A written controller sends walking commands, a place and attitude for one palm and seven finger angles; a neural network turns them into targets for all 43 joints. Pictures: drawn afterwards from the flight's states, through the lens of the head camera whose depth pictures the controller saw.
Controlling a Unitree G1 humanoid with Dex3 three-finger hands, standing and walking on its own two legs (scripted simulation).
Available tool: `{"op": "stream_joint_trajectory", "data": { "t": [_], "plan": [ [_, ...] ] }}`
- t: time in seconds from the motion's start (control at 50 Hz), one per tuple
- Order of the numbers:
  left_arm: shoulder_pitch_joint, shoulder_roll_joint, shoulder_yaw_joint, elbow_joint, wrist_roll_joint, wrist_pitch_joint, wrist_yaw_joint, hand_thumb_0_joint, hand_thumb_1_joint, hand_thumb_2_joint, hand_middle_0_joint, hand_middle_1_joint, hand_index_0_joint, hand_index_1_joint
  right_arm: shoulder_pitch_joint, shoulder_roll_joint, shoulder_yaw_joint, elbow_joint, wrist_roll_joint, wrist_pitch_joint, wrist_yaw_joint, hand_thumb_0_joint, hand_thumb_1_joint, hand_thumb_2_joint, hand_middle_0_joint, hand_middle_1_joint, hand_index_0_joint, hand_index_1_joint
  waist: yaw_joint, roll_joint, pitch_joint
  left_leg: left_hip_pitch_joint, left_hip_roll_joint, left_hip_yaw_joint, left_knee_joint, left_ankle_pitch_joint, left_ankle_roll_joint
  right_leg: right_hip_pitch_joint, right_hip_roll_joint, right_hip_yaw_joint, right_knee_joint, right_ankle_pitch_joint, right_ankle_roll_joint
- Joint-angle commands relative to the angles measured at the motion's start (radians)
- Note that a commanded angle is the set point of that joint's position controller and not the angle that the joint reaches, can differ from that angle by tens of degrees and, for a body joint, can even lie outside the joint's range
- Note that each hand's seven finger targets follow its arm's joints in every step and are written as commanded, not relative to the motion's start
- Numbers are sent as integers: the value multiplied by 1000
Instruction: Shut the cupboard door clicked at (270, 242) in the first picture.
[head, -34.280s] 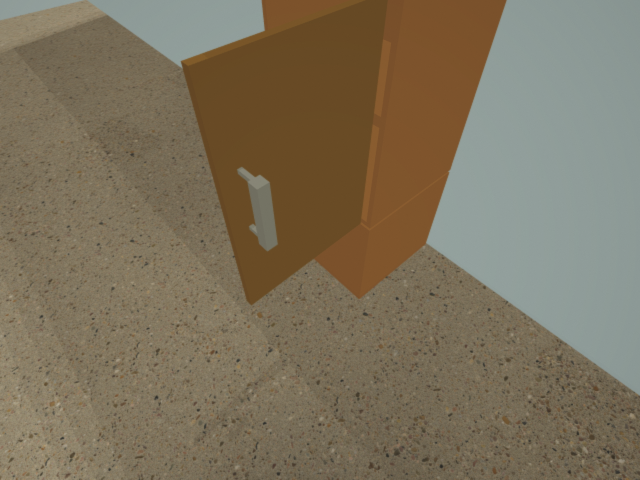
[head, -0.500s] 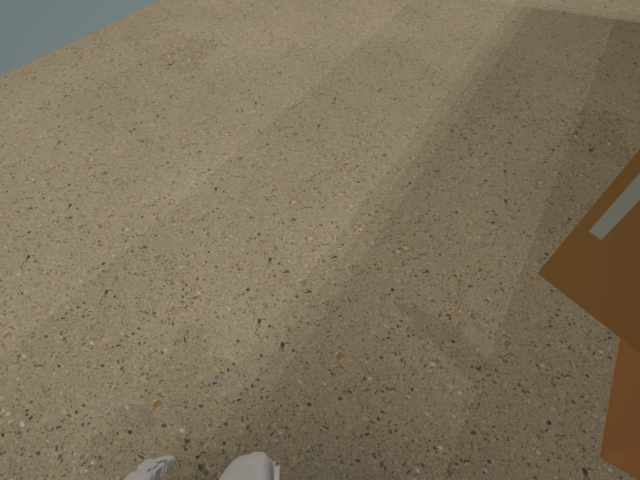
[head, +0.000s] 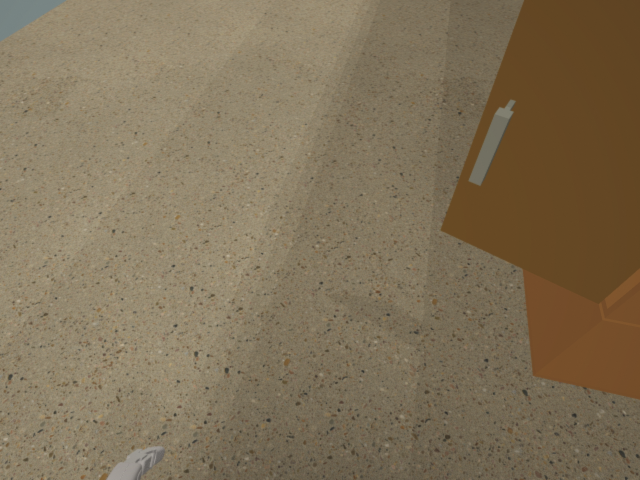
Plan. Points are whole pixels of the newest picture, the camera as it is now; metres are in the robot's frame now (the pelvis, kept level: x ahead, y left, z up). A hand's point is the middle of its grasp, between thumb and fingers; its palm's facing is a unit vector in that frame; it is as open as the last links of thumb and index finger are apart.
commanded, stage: turn to face it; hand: left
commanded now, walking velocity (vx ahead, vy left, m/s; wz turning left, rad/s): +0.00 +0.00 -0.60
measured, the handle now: (493, 143) +0.71 -0.30 -0.01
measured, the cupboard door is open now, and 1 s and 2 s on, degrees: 69 69 69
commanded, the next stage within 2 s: take the last steps up to it in 0.90 s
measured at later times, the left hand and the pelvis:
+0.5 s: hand out of the picture +0.14 +0.22 -0.16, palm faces -0.23 -0.95 -0.21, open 7.4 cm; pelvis +0.01 +0.03 +0.01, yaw -17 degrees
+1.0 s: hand (241, 465) +0.16 +0.13 -0.14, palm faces -0.46 -0.85 -0.24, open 7.4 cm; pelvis -0.01 +0.00 +0.02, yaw -29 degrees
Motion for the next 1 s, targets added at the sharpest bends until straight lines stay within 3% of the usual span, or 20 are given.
{"op": "stream_joint_trajectory", "data": {
  "t": [0.0, 0.08, 0.22, 0.26, 0.3, 0.32, 0.34, 0.36, 0.38, 0.42, 0.46, 0.6, 0.64, 0.68, 0.7, 0.72, 0.74, 0.78, 0.82, 0.98],
  "plan": [
    [148, 250, 62, -24, -8, -30, 44, 0, 900, 900, -200, -300, -200, -300, -127, -109, -29, -131, 12, 2, -23, 0, -900, -900, 200, 300, 200, 300, 80, -292, -109, -364, -84, -193, 477, -216, -19, 202, -347, 512, -272, 476, -201],
    [5, 165, 34, -71, -8, -35, 42, 0, 900, 900, -200, -300, -200, -300, -71, -109, -31, -74, 5, 2, -9, 0, -900, -900, 200, 300, 200, 300, 7, -203, -109, -278, -74, -207, 438, 9, -38, 110, -199, 307, -252, 316, -146],
    [55, 197, 44, -56, 1, -31, 40, 0, 900, 900, -200, -300, -200, -300, -101, -89, -25, -96, 14, -7, -11, 0, -900, -900, 200, 300, 200, 300, 27, -172, -117, -181, -127, -191, 147, -33, -34, 107, -194, 419, -231, 299, -177],
    [42, 201, 48, -58, 0, -25, 38, 0, 900, 900, -200, -300, -200, -300, -86, -89, -24, -95, 18, -13, -14, 0, -900, -900, 200, 300, 200, 300, 24, -207, -114, -98, -149, -187, 37, -22, -23, 55, -177, 448, -211, 305, -161],
    [9, 191, 47, -58, -5, -20, 37, 0, 900, 900, -200, -300, -200, -300, -15, -92, -23, -74, 22, -22, -20, 0, -900, -900, 200, 300, 200, 300, -17, -190, -125, 37, -156, -186, -153, 95, -15, -10, -143, 449, -156, 280, -110],
    [-3, 162, 41, -69, -12, -15, 37, 0, 900, 900, -200, -300, -200, -300, 32, -121, -24, -59, 19, -34, -26, 0, -900, -900, 200, 300, 200, 300, -37, -118, -147, 169, -109, -219, -290, 150, 1, -99, -91, 408, -93, 214, -63],
    [35, 98, 29, -85, -22, -10, 28, 0, 900, 900, -200, -300, -200, -300, 37, -207, -37, -64, 5, -43, -30, 0, -900, -900, 200, 300, 200, 300, -26, 130, -157, 278, 101, -440, -383, 164, 75, -263, 53, 291, 72, -17, -2],
    [29, 88, 23, -104, -18, -14, 21, 0, 900, 900, -200, -300, -200, -300, 55, -266, -46, -84, -1, -39, -34, 0, -900, -900, 200, 300, 200, 300, -35, 267, -147, 242, 301, -598, -428, 253, 189, -319, 92, 125, 315, -309, 41],
    [7, 117, 30, -92, -2, -9, 19, 0, 900, 900, -200, -300, -200, -300, 44, -243, -40, -80, -7, -40, -34, 0, -900, -900, 200, 300, 200, 300, -41, 206, -127, 155, 306, -579, -430, 258, 219, -296, 50, 148, 482, -297, 48],
    [12, 111, 40, -69, -2, -7, 5, 0, 900, 900, -200, -300, -200, -300, -41, -194, -28, -103, -9, -44, -36, 0, -900, -900, 200, 300, 200, 300, 8, 155, -87, 111, 220, -416, -387, 406, 206, -297, 13, 125, 594, -214, 61],
    [10, 81, 31, -59, -6, 3, -2, 0, 900, 900, -200, -300, -200, -300, -43, -173, -23, -99, -9, -42, -38, 0, -900, -900, 200, 300, 200, 300, 9, 144, -80, 146, 153, -272, -348, 524, 178, -281, 3, 83, 558, -165, 75],
    [-40, 48, 10, -65, -7, 0, -2, 0, 900, 900, -200, -300, -200, -300, 34, -190, -38, -40, -7, -32, -26, 0, -900, -900, 200, 300, 200, 300, -30, 208, -99, 167, 164, -188, -294, 570, 180, -130, 14, -7, 244, -149, 57],
    [-26, 46, 8, -56, -9, -3, 2, 0, 900, 900, -200, -300, -200, -300, 28, -198, -44, -32, -7, -27, -23, 0, -900, -900, 200, 300, 200, 300, -21, 200, -100, 130, 169, -182, -269, 523, 168, -50, 24, -21, 134, -110, 44],
    [55, 74, 15, -28, -7, -12, 7, 0, 900, 900, -200, -300, -200, -300, 0, -196, -47, -33, 2, -23, -19, 0, -900, -900, 200, 300, 200, 300, 24, 134, -117, 43, 132, -138, -170, 408, 109, 122, 20, -14, -99, 86, 26],
    [110, 144, 26, -13, 0, -25, 16, 0, 900, 900, -200, -300, -200, -300, -2, -156, -43, -41, 12, -21, -11, 0, -900, -900, 200, 300, 200, 300, 47, -7, -140, -80, 64, -87, -33, 235, 48, 261, -103, 137, -220, 199, -16],
    [153, 242, 46, 5, 7, -37, 31, 0, 900, 900, -200, -300, -200, -300, -49, -66, -22, -85, 13, -21, -6, 0, -900, -900, 200, 300, 200, 300, 75, -324, -113, -308, -94, -18, 186, -216, -13, 320, -346, 435, -274, 456, -123],
    [188, 263, 39, 9, -7, -37, 36, 0, 900, 900, -200, -300, -200, -300, -81, -92, -16, -97, 12, -6, -14, 0, -900, -900, 200, 300, 200, 300, 102, -248, -115, -291, -94, -153, 339, -253, -4, 213, -395, 443, -261, 492, -203],
    [85, 198, 37, 0, -4, -41, 53, 0, 900, 900, -200, -300, -200, -300, -65, -101, -22, -58, 12, -1, -24, 0, -900, -900, 200, 300, 200, 300, 46, -318, -109, -358, -87, -229, 474, -160, -6, 198, -313, 426, -266, 418, -208],
    [6, 148, 21, -25, -4, -38, 54, 0, 900, 900, -200, -300, -200, -300, -26, -86, -20, -19, 9, -1, -13, 0, -900, -900, 200, 300, 200, 300, -1, -208, -109, -272, -79, -202, 443, -36, -19, 130, -228, 266, -244, 395, -166],
    [46, 153, 30, 14, 2, -38, 52, 0, 900, 900, -200, -300, -200, -300, -18, -46, -11, -3, 13, -11, -14, 0, -900, -900, 200, 300, 200, 300, 14, -193, -100, -104, -134, -163, 43, -15, -8, 106, -206, 324, -233, 342, -173]
  ]
}}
